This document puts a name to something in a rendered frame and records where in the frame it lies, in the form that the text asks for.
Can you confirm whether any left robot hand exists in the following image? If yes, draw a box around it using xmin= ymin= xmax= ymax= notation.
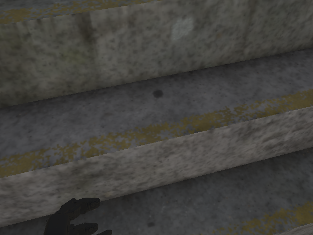
xmin=43 ymin=198 xmax=112 ymax=235

